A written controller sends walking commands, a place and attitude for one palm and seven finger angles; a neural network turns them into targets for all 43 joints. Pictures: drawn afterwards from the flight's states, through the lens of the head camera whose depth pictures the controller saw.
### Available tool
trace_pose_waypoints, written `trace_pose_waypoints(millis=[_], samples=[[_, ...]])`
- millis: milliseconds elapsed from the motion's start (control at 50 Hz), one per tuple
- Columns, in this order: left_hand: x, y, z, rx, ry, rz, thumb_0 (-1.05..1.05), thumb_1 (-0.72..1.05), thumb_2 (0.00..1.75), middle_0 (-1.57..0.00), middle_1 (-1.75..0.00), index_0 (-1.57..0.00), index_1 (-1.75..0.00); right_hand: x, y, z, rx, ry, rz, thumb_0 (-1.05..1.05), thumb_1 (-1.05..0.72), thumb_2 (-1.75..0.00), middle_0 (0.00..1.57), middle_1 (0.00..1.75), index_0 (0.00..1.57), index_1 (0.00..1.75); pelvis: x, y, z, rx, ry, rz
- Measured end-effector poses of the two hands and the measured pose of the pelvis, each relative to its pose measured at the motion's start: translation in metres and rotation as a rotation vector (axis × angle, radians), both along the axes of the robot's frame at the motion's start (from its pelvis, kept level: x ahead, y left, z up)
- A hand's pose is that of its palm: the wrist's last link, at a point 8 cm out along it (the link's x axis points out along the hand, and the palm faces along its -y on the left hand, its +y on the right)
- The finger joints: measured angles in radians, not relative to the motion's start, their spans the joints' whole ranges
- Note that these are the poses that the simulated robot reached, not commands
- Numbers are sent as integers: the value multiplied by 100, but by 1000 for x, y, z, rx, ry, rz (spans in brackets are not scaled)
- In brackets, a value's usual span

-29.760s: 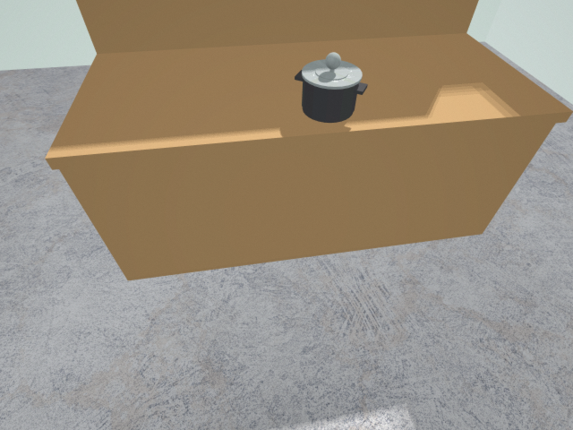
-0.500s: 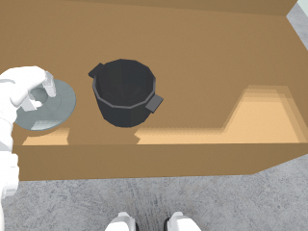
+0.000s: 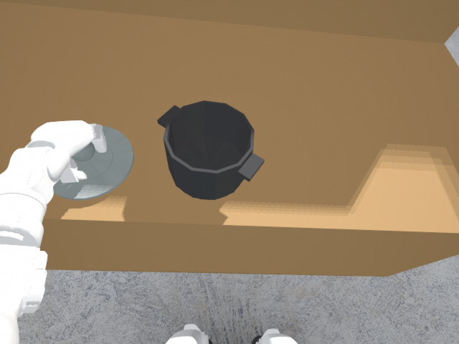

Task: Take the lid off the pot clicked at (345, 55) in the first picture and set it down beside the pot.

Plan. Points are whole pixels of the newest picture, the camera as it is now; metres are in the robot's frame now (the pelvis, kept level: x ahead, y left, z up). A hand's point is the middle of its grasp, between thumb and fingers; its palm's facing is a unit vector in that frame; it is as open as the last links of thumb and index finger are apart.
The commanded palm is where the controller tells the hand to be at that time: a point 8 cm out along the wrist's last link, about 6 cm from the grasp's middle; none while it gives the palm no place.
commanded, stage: open the fingers wide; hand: left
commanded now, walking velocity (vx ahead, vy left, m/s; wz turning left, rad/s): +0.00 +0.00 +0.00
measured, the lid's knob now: (82, 149) +0.47 +0.29 -0.02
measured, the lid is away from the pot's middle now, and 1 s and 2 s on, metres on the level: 0.25 0.25 0.25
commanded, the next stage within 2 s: raise the empty hand in 0.38 s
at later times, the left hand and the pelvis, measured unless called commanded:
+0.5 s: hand (79, 164) +0.43 +0.28 +0.00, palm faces -0.44 -0.09 -0.89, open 11.0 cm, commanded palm +0.45 +0.26 +0.06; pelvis +0.00 +0.00 +0.00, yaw +1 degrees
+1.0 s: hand (68, 145) +0.43 +0.28 +0.05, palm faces -0.42 -0.08 -0.91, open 11.0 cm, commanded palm +0.45 +0.27 +0.11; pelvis +0.00 -0.01 +0.01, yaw +1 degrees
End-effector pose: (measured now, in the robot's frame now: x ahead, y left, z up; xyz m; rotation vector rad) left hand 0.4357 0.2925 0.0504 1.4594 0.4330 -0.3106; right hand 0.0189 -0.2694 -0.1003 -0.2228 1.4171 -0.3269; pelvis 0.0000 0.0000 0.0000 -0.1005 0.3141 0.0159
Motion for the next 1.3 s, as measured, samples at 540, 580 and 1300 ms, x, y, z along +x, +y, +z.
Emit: trace_pose_waypoints(millis=[540, 580, 1300], samples=[[-3, -10, 3, 12, -20, -4, 0, 0, 65, -36, -86, -37, -86, 6, 3, -1, 13, -28, 18, 1, -91, -90, 20, 30, 21, 30, -2, 2, 2, 7, -20, 8], [-2, -11, 7, 17, -30, -13, 0, 0, 65, -36, -86, -37, -86, 4, 2, 0, 9, -25, 14, 1, -91, -90, 20, 30, 21, 30, -2, 1, 3, 7, -23, 9], [2, -10, 91, 28, -68, 27, 0, -1, 66, -37, -85, -37, -85, 35, -18, 14, 22, -123, 44, 1, -91, -90, 20, 30, 21, 30, 8, -19, 23, 41, -103, 19]])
